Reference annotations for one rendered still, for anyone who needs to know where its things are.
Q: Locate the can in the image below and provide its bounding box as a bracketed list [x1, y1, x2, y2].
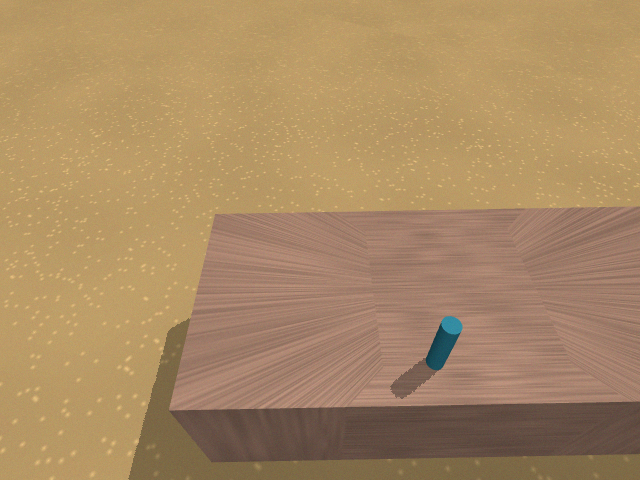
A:
[426, 316, 463, 370]

